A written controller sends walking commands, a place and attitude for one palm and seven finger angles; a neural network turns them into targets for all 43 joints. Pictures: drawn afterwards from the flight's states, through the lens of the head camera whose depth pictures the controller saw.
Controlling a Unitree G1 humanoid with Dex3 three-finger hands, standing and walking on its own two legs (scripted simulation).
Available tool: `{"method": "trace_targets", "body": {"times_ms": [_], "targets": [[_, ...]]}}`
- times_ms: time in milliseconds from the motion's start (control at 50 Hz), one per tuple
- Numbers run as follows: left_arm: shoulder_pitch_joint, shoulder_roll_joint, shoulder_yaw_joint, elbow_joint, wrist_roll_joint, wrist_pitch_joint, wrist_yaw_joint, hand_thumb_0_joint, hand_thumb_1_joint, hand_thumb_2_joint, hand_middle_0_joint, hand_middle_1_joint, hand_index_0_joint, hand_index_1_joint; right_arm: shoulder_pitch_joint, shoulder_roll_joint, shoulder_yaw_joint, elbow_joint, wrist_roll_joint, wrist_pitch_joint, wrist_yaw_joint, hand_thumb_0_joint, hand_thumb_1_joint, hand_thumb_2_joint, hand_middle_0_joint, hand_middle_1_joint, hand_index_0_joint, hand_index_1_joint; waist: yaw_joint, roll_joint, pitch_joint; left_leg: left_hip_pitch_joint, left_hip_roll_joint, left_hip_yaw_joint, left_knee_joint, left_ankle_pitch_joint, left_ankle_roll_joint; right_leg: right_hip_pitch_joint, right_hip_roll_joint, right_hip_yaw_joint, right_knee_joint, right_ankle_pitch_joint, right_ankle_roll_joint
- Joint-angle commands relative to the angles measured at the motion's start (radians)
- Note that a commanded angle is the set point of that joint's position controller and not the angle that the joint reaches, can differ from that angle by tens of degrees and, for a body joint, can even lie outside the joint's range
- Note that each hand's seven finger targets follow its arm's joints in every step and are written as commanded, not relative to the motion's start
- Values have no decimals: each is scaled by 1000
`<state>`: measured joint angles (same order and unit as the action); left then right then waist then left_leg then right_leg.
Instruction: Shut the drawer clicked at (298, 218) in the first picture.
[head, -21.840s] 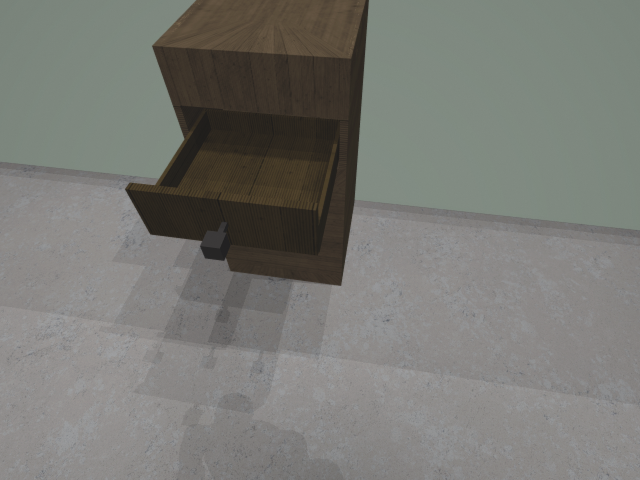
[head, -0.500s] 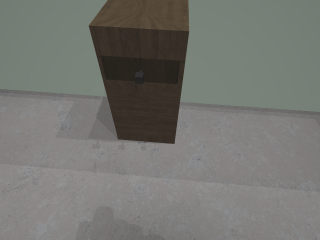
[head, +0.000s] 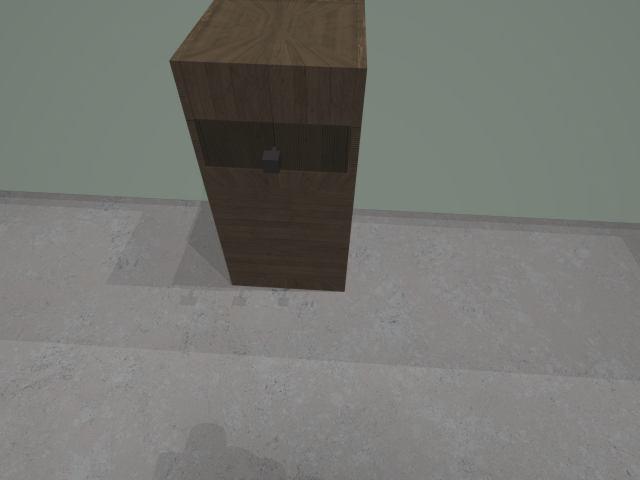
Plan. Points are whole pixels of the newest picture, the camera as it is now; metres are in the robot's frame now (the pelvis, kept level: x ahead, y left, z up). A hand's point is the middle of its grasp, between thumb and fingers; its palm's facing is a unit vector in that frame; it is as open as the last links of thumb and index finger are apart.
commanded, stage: let the arm hang, fingers relaxed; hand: left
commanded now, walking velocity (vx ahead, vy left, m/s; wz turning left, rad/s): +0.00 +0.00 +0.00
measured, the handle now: (272, 157) +0.86 +0.16 -0.13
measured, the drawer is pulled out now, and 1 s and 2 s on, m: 0.00 0.00 0.00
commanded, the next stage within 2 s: look to check the result in 0.06 s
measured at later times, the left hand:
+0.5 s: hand out of the picture +0.03 +0.18 -0.17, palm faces +0.02 -0.97 -0.23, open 7.4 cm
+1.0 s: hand out of the picture +0.06 +0.19 -0.17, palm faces +0.02 -0.97 -0.24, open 7.4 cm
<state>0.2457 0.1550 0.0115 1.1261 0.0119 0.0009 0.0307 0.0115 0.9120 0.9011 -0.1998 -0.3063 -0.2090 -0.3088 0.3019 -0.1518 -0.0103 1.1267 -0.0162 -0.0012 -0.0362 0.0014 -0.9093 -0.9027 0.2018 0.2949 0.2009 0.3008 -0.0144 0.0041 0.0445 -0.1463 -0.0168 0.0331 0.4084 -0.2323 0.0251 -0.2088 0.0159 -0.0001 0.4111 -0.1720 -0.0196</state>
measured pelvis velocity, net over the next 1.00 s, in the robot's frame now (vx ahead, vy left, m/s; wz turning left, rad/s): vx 0.02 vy -0.01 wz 0.00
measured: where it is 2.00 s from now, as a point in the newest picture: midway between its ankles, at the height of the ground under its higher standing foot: outside the picture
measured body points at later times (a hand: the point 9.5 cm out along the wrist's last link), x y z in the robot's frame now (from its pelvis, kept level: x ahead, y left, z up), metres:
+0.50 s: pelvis +0.01 -0.01 +0.00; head +0.03 -0.01 +0.45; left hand +0.03 +0.23 -0.15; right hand +0.00 -0.24 -0.16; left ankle -0.01 +0.10 -0.74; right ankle +0.03 -0.11 -0.74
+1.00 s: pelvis +0.02 -0.01 +0.00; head +0.04 -0.01 +0.45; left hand +0.06 +0.24 -0.15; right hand +0.03 -0.25 -0.16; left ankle -0.01 +0.10 -0.74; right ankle +0.03 -0.11 -0.74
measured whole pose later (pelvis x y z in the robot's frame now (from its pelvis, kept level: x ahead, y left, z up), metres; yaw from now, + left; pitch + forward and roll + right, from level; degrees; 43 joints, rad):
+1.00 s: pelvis +0.02 -0.01 +0.00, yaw +0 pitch -1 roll +0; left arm 0.19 0.20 0.02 1.14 0.01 -0.01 0.03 0.01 0.90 0.90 -0.20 -0.30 -0.21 -0.30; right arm 0.23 -0.20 -0.01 1.14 -0.01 -0.01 -0.04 0.00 -0.91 -0.90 0.20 0.30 0.20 0.30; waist -0.02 0.01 0.05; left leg -0.10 0.00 0.02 0.36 -0.24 0.01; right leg -0.16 0.03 -0.01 0.37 -0.19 -0.03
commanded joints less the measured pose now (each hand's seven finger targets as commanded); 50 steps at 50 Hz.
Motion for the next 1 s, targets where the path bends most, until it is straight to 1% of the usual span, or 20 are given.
{"method": "trace_targets", "body": {"times_ms": [0,20,40,80,160,200,220,240,260,280,340,380,500,560,620,700,720,800,840,980], "targets": [[44,125,22,-32,-1,-21,3,0,900,900,-200,-300,-200,-300,63,-100,-22,-25,0,-13,-4,0,-900,-900,200,300,200,300,6,0,28,-48,110,-104,-93,30,28,-10,-98,105,-92,-22,-36],[45,124,21,-31,-1,-21,3,0,900,900,-200,-300,-200,-300,59,-102,-23,-25,0,-13,-4,0,-900,-900,200,300,200,300,7,17,32,-43,109,-101,-90,33,26,-17,-98,108,-93,-20,-35],[44,127,22,-32,-1,-23,4,0,900,900,-200,-300,-200,-300,63,-105,-25,-28,2,-12,-4,0,-900,-900,200,300,200,300,6,-4,29,-42,111,-102,-85,38,27,-15,-96,107,-92,-18,-36],[38,130,21,-30,-2,-23,3,0,900,900,-200,-300,-200,-300,59,-106,-24,-22,1,-11,-4,0,-900,-900,200,300,200,300,5,5,38,-43,108,-98,-86,33,25,-18,-101,111,-101,-29,-37],[34,137,22,-29,-3,-24,4,0,900,900,-200,-300,-200,-300,59,-110,-24,-21,2,-12,-4,0,-900,-900,200,300,200,300,4,1,16,-29,110,-98,-82,53,24,-4,-103,112,-99,-6,-37],[30,138,22,-29,-3,-24,4,0,900,900,-200,-300,-200,-300,53,-112,-25,-18,1,-11,-4,0,-900,-900,200,300,200,300,5,8,31,-32,110,-99,-84,51,23,-11,-101,114,-103,-9,-37],[26,138,22,-27,-3,-24,3,0,900,900,-200,-300,-200,-300,52,-116,-24,-18,0,-10,-4,0,-900,-900,200,300,200,300,3,-4,35,-33,112,-99,-87,47,23,-16,-99,112,-103,-14,-37],[28,139,22,-28,-2,-24,4,0,900,900,-200,-300,-200,-300,53,-119,-27,-20,1,-11,-4,0,-900,-900,200,300,200,300,3,9,27,-26,113,-97,-84,60,23,-14,-99,112,-99,-1,-37],[23,140,23,-27,-2,-24,4,0,900,900,-200,-300,-200,-300,51,-114,-25,-16,1,-11,-4,0,-900,-900,200,300,200,300,3,-2,31,-28,115,-100,-88,56,23,-13,-99,110,-99,-4,-37],[23,141,22,-25,-2,-23,3,0,900,900,-200,-300,-200,-300,47,-118,-24,-15,0,-11,-4,0,-900,-900,200,300,200,300,4,9,29,-26,114,-99,-89,55,23,-11,-101,110,-100,-4,-35],[20,147,23,-29,-2,-26,4,0,900,900,-200,-300,-200,-300,43,-127,-26,-18,2,-11,-4,0,-900,-900,200,300,200,300,3,-4,15,-18,114,-97,-83,72,22,-2,-101,113,-99,20,-35],[12,146,23,-26,-2,-24,3,0,900,900,-200,-300,-200,-300,33,-127,-25,-15,1,-12,-4,0,-900,-900,200,300,200,300,4,-3,33,-23,115,-99,-92,66,21,-9,-101,110,-102,9,-34],[2,155,25,-28,-3,-27,3,0,900,900,-200,-300,-200,-300,22,-133,-25,-15,1,-14,-4,0,-900,-900,200,300,200,300,2,4,14,-10,118,-97,-94,86,20,8,-104,111,-101,42,-34],[-2,161,26,-29,-3,-30,4,0,900,900,-200,-300,-200,-300,15,-139,-26,-15,1,-16,-4,0,-900,-900,200,300,200,300,1,-4,-8,8,119,-95,-88,126,18,25,-106,109,-92,99,-33],[-7,163,27,-27,-3,-30,3,0,900,900,-200,-300,-200,-300,5,-143,-26,-15,1,-16,-5,0,-900,-900,200,300,200,300,2,-2,-4,13,120,-92,-91,132,16,27,-109,105,-93,116,-31],[-13,167,25,-27,-3,-28,2,0,900,900,-200,-300,-200,-300,-5,-146,-26,-12,0,-13,-4,0,-900,-900,200,300,200,300,4,-3,27,0,117,-95,-100,93,16,10,-107,110,-110,57,-30],[-11,167,27,-28,-3,-29,2,0,900,900,-200,-300,-200,-300,-5,-149,-26,-14,0,-13,-4,0,-900,-900,200,300,200,300,3,-2,19,4,117,-92,-96,94,15,14,-107,113,-115,59,-29],[-16,178,29,-32,-4,-33,2,0,900,900,-200,-300,-200,-300,-9,-158,-27,-15,1,-17,-4,0,-900,-900,200,300,200,300,2,0,-31,27,120,-93,-91,136,14,48,-111,111,-102,126,-30],[-18,182,29,-32,-4,-34,3,0,900,900,-200,-300,-200,-300,-15,-163,-28,-17,2,-18,-5,0,-900,-900,200,300,200,300,2,4,-34,34,122,-93,-87,165,14,51,-112,108,-93,166,-32],[-26,186,29,-30,-4,-33,2,0,900,900,-200,-300,-200,-300,-25,-169,-25,-12,1,-19,-7,0,-900,-900,200,300,200,300,4,8,-15,39,127,-92,-101,180,13,50,-113,101,-94,172,-31]]}}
